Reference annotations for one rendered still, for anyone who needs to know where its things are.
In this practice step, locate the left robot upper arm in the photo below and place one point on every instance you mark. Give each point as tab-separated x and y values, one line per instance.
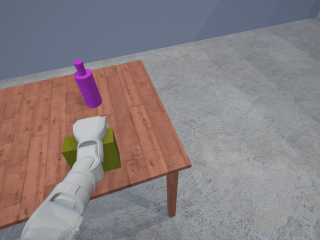
55	222

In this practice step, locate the robot left forearm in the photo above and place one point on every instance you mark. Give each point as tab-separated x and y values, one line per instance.
75	190

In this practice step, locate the sponge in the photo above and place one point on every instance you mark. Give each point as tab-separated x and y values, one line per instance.
111	154

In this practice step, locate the robot left hand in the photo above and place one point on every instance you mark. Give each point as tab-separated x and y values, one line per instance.
92	127

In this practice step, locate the table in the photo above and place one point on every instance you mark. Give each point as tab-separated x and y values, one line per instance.
35	117

